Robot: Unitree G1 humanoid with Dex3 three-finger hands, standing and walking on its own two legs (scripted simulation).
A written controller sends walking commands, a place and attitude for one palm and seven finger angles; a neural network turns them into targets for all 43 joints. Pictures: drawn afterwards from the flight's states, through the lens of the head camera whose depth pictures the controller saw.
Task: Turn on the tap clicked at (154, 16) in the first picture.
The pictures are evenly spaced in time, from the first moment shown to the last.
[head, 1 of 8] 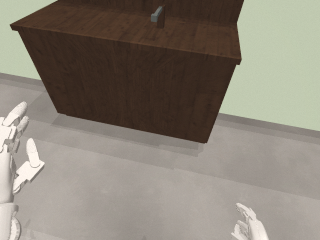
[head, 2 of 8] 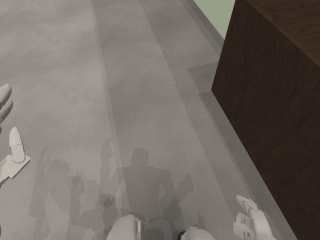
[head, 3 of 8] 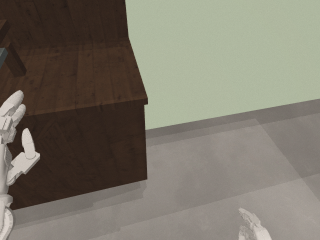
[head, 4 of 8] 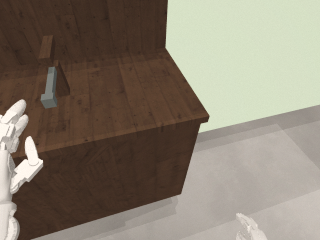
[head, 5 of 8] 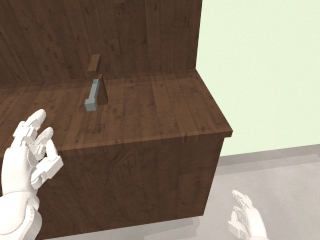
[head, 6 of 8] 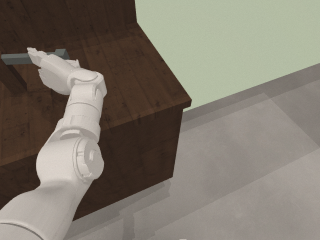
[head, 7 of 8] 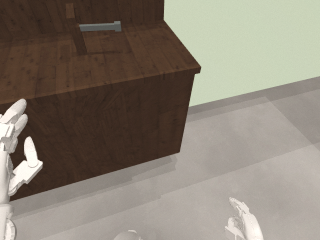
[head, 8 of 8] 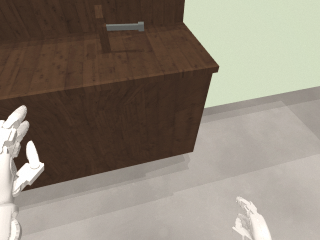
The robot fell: no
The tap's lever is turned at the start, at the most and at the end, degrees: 0 81 80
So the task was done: yes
